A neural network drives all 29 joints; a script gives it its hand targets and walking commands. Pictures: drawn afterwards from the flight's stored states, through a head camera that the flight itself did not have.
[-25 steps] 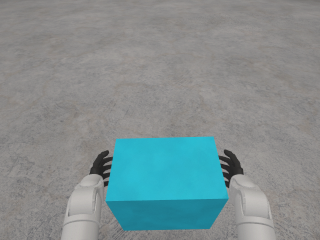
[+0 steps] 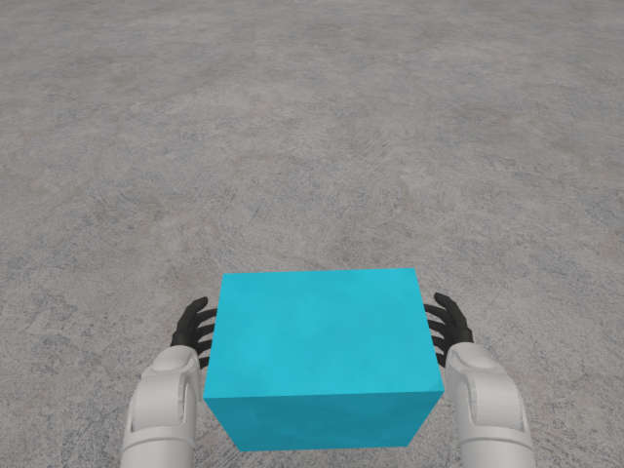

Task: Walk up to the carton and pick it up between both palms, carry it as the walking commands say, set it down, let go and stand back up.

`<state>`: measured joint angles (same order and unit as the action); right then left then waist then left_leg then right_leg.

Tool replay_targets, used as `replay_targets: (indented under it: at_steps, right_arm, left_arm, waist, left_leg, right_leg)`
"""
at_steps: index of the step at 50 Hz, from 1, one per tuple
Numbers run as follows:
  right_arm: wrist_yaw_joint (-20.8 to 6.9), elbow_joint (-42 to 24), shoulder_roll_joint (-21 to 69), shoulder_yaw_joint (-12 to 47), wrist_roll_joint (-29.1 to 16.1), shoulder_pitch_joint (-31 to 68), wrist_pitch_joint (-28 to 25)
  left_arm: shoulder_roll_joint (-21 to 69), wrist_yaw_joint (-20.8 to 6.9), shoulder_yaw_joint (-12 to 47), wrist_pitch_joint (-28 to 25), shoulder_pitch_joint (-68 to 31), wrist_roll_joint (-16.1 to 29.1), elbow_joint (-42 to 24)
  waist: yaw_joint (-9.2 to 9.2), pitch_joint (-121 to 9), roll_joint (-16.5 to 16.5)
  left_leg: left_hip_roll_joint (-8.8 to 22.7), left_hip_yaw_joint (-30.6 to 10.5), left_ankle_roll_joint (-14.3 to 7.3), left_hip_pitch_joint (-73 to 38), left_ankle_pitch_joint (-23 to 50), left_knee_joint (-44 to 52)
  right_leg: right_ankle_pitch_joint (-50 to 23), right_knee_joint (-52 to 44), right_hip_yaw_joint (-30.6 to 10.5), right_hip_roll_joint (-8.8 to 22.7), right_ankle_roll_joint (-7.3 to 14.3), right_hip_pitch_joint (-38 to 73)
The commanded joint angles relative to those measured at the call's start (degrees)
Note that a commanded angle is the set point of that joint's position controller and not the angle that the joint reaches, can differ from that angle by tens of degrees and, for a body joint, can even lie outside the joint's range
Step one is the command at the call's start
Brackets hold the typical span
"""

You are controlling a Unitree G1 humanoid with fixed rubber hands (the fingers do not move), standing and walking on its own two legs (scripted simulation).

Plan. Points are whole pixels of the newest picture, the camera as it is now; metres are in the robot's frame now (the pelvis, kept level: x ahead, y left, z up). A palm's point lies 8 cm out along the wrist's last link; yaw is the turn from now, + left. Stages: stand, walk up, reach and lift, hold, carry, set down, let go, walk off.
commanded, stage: set down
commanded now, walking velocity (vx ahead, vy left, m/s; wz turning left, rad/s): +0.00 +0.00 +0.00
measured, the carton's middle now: (321, 365) +0.29 +0.01 -0.04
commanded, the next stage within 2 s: none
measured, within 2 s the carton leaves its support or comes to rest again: neither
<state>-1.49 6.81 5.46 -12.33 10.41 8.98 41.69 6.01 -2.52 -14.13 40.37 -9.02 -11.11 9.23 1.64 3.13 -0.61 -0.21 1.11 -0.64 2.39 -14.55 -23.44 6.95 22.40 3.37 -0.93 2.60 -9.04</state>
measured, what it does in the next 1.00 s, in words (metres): lowers itself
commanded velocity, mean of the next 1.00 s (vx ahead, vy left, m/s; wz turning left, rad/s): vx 0.00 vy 0.00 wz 0.00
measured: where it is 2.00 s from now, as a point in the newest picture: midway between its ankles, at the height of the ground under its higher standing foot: outside the picture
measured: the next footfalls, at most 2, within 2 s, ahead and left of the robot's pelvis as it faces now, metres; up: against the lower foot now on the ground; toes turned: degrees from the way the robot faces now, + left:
none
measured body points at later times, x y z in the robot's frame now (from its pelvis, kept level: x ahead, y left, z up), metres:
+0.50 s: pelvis +0.00 +0.01 -0.01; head +0.05 +0.01 +0.43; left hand +0.29 +0.20 -0.05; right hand +0.31 -0.15 -0.05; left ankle -0.01 +0.12 -0.74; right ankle +0.07 -0.09 -0.74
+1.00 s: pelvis -0.04 +0.02 -0.08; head +0.12 +0.01 +0.35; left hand +0.33 +0.21 -0.14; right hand +0.34 -0.14 -0.14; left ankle -0.01 +0.12 -0.74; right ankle +0.07 -0.09 -0.74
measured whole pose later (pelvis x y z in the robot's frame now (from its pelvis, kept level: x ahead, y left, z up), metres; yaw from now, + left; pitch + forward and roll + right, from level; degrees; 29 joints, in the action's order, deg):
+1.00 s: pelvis -0.04 +0.02 -0.08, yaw +1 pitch +22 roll +1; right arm -2.3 25.8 4.3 -21.5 13.7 28.5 21.1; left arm 4.5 -2.2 -23.7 20.5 -28.9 -10.8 28.4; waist 1.7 -2.5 -0.3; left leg -1.9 2.4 -2.5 55.8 -23.9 -57.5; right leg 13.9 53.2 -0.1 0.0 0.6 -61.5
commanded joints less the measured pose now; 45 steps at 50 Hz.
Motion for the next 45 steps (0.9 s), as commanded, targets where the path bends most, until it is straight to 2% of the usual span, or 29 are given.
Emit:
replay_targets:
  at_steps: [1,2,4,5,6,7,8,9,11,12,13,14,18,19,20,22,26,30,31,32,34,36,37,38,39,40,41,43,45]
  right_arm:
    - [-10.83,-1.91,49.76,35.23,-10.94,29.48,-2.03]
    - [-11.00,-1.29,48.86,34.47,-10.23,29.26,-2.52]
    - [-10.79,0.91,49.70,32.79,-8.92,29.13,-3.70]
    - [-10.68,1.00,49.49,32.67,-8.49,31.26,-4.26]
    - [-10.61,1.30,50.11,32.22,-8.39,31.33,-5.02]
    - [-10.50,2.85,51.44,31.56,-8.23,30.99,-5.57]
    - [-10.81,3.20,50.58,31.54,-8.07,31.21,-6.30]
    - [-10.90,4.93,51.19,30.50,-7.27,30.98,-6.79]
    - [-11.28,5.05,50.39,30.15,-6.85,32.97,-8.18]
    - [-11.33,7.18,51.55,29.21,-6.58,31.90,-8.62]
    - [-11.58,8.06,50.46,28.71,-5.88,32.74,-9.39]
    - [-11.91,8.69,50.94,28.12,-5.98,33.83,-10.17]
    - [-12.15,11.18,51.95,28.65,-6.27,34.57,-12.73]
    - [-12.22,11.05,51.36,28.34,-5.70,34.56,-13.33]
    - [-12.31,11.54,51.99,29.10,-6.38,34.73,-13.96]
    - [-12.22,13.26,51.03,27.73,-4.90,32.40,-14.99]
    - [-12.52,12.86,49.72,28.25,-5.27,34.66,-17.93]
    - [-12.11,14.60,49.92,27.01,-4.73,37.01,-20.61]
    - [-11.97,15.46,50.35,27.73,-4.19,35.19,-20.68]
    - [-11.74,14.07,50.82,27.84,-5.48,39.01,-21.85]
    - [-11.76,15.14,49.41,27.79,-4.70,38.46,-22.38]
    - [-11.89,16.18,49.45,26.92,-4.13,41.32,-22.62]
    - [-12.06,17.22,49.92,27.10,-4.42,41.91,-22.78]
    - [-12.11,17.09,50.78,27.43,-3.64,39.71,-22.65]
    - [-12.42,17.09,52.03,27.82,-4.95,42.09,-22.95]
    - [-12.43,15.23,51.47,28.43,-4.31,45.17,-23.04]
    - [-12.63,16.03,51.22,28.12,-4.57,45.59,-22.81]
    - [-12.91,17.02,51.76,27.66,-4.49,48.36,-22.72]
    - [-13.35,18.32,53.34,27.52,-4.43,48.93,-22.40]
  left_arm:
    - [42.42,-14.02,33.41,-2.86,-33.03,12.75,-5.43]
    - [41.51,-14.03,32.26,-3.51,-32.60,12.05,-5.02]
    - [42.79,-14.48,32.25,-4.42,-34.31,11.87,-3.27]
    - [42.94,-14.70,30.82,-5.17,-34.56,10.94,-2.77]
    - [43.00,-14.91,31.43,-6.08,-35.85,11.79,-2.11]
    - [43.91,-15.27,32.14,-6.86,-38.67,12.08,-2.58]
    - [42.20,-15.27,30.08,-7.52,-36.44,10.84,-1.06]
    - [43.24,-15.29,29.81,-8.33,-36.94,10.90,-0.11]
    - [44.32,-15.44,28.57,-9.21,-36.30,9.43,3.27]
    - [45.08,-15.71,29.10,-9.95,-38.80,9.96,2.35]
    - [43.69,-15.77,27.18,-10.66,-37.61,8.54,4.68]
    - [45.56,-15.75,27.36,-11.39,-39.16,9.01,4.92]
    - [45.85,-15.37,25.49,-13.36,-36.76,7.30,8.54]
    - [46.45,-15.38,25.94,-13.96,-37.30,7.53,7.99]
    - [45.98,-15.27,26.36,-14.61,-37.35,7.10,7.35]
    - [45.53,-15.03,25.33,-15.02,-34.39,6.28,9.76]
    - [45.27,-15.07,24.77,-17.38,-34.49,6.11,11.39]
    - [45.99,-14.81,26.06,-20.19,-38.64,7.36,12.35]
    - [45.40,-14.70,26.10,-20.85,-37.92,7.06,12.00]
    - [47.19,-14.73,28.05,-21.51,-42.00,8.85,12.33]
    - [45.91,-14.82,27.51,-22.08,-41.89,8.29,13.04]
    - [47.38,-14.86,27.19,-22.60,-44.87,8.69,14.46]
    - [47.55,-14.85,26.72,-22.67,-45.73,8.50,15.01]
    - [47.46,-15.21,27.45,-22.85,-44.46,9.00,13.76]
    - [48.05,-15.29,28.39,-23.17,-47.75,9.62,13.64]
    - [49.09,-15.37,27.48,-22.89,-46.11,9.23,14.94]
    - [48.71,-15.57,28.23,-23.02,-49.11,9.67,13.62]
    - [48.98,-15.46,25.76,-22.61,-49.55,8.77,16.22]
    - [50.32,-15.57,26.03,-22.35,-51.63,8.95,16.70]
  waist:
    - [-0.57,-16.05,1.20]
    - [-0.10,-13.45,0.47]
    - [-1.43,-13.41,-1.36]
    - [-0.38,-15.31,-0.69]
    - [-1.71,-13.88,1.43]
    - [-2.05,-16.30,-0.24]
    - [-0.55,-14.63,-0.73]
    - [-1.70,-14.85,1.40]
    - [-1.53,-13.94,1.10]
    - [-2.56,-16.73,0.13]
    - [-0.86,-17.11,0.62]
    - [-2.04,-16.91,-0.21]
    - [0.42,-21.29,-0.77]
    - [-0.28,-23.79,-0.04]
    - [0.83,-24.75,-1.61]
    - [0.48,-25.87,0.23]
    - [1.38,-28.03,-0.86]
    - [-0.11,-31.60,-0.37]
    - [0.34,-33.11,1.56]
    - [-0.54,-34.99,0.29]
    - [-0.13,-37.00,-0.59]
    - [-1.14,-38.15,0.78]
    - [-0.39,-39.11,-1.27]
    - [-0.93,-42.57,1.71]
    - [-0.13,-44.33,-0.81]
    - [-0.13,-44.97,2.32]
    - [-0.54,-46.33,-0.41]
    - [1.08,-45.39,0.95]
    - [1.03,-48.16,-0.10]
  left_leg:
    - [-3.36,-6.62,-3.39,14.45,3.20,6.47]
    - [-3.40,-6.61,-3.52,15.85,2.41,6.74]
    - [-3.41,-6.62,-3.33,16.19,0.32,6.01]
    - [-3.78,-6.34,-3.24,16.04,0.14,5.15]
    - [-3.42,-7.10,-3.72,16.97,0.47,5.21]
    - [-3.42,-6.69,-3.58,16.71,0.17,4.62]
    - [-3.58,-6.73,-3.43,17.94,1.14,4.53]
    - [-3.46,-7.02,-3.51,17.89,1.03,3.75]
    - [-2.97,-7.20,-3.58,19.02,0.71,3.24]
    - [-3.29,-6.77,-3.44,18.63,1.20,2.45]
    - [-3.32,-6.50,-3.35,20.84,1.30,2.13]
    - [-3.05,-6.85,-3.46,21.99,0.98,1.75]
    - [-2.84,-7.12,-3.35,23.08,5.70,-0.71]
    - [-3.47,-6.98,-3.10,22.71,5.78,-1.71]
    - [-3.70,-6.67,-2.85,23.17,7.56,-2.72]
    - [-3.70,-6.88,-2.69,24.25,8.36,-4.35]
    - [-4.52,-7.18,-2.50,28.65,11.38,-6.64]
    - [-4.79,-7.02,-2.38,31.76,9.73,-9.70]
    - [-4.65,-7.36,-2.65,31.41,8.80,-10.52]
    - [-4.55,-7.56,-2.66,32.76,8.62,-12.04]
    - [-4.98,-7.19,-2.16,34.61,9.97,-13.22]
    - [-5.00,-7.32,-2.31,37.05,7.00,-14.94]
    - [-5.14,-7.02,-2.19,37.01,6.96,-15.75]
    - [-5.29,-7.28,-1.91,37.77,9.20,-17.26]
    - [-5.40,-6.64,-1.95,38.31,9.07,-17.48]
    - [-5.54,-6.83,-2.14,40.20,7.06,-18.02]
    - [-5.56,-6.56,-2.07,40.74,6.64,-18.55]
    - [-5.56,-6.83,-2.21,42.10,5.79,-20.15]
    - [-5.69,-6.52,-2.24,42.88,3.37,-21.62]
  right_leg:
    - [-4.57,-0.43,-9.06,-2.03,-1.43,20.26]
    - [-3.69,-0.11,-8.59,-2.33,-1.53,18.83]
    - [-1.73,0.27,-8.39,-2.20,-1.22,19.13]
    - [-0.53,-0.10,-8.58,-1.86,-1.50,19.71]
    - [-1.21,0.50,-8.15,-2.22,-1.46,19.19]
    - [-1.74,0.95,-8.33,-2.19,-1.34,20.44]
    - [-2.99,1.61,-7.94,-2.45,-1.46,19.53]
    - [-3.01,1.84,-7.82,-2.58,-1.43,18.44]
    - [-2.71,3.05,-7.26,-2.78,-1.02,16.44]
    - [-4.36,3.21,-7.60,-2.51,-0.93,17.64]
    - [-4.47,4.15,-7.38,-2.73,-1.22,17.19]
    - [-5.13,5.14,-7.39,-2.64,-0.87,17.48]
    - [-9.89,8.18,-7.67,-2.61,-0.49,15.25]
    - [-10.22,8.41,-7.66,-2.78,-0.55,15.50]
    - [-11.83,8.92,-8.18,-2.66,-0.50,14.17]
    - [-13.14,10.16,-8.07,-2.81,-0.32,12.85]
    - [-17.85,12.89,-8.72,-3.00,-0.25,9.90]
    - [-16.15,15.69,-8.74,-3.47,-0.06,5.47]
    - [-14.72,16.52,-8.27,-3.81,-0.45,3.26]
    - [-14.07,18.04,-8.58,-3.60,-0.08,2.47]
    - [-15.18,19.45,-8.17,-4.16,-0.31,0.22]
    - [-11.09,21.31,-7.56,-4.59,-0.42,-3.64]
    - [-10.49,21.73,-8.11,-4.41,-0.12,-5.72]
    - [-13.16,22.80,-7.83,-4.84,-0.19,-4.04]
    - [-12.76,23.66,-7.91,-4.70,-0.11,-4.61]
    - [-11.30,23.98,-7.55,-4.96,-0.26,-4.77]
    - [-10.72,25.12,-7.75,-4.94,-0.37,-6.30]
    - [-7.74,26.40,-7.60,-5.22,-0.30,-11.75]
    - [-4.93,27.71,-7.66,-5.15,0.17,-12.59]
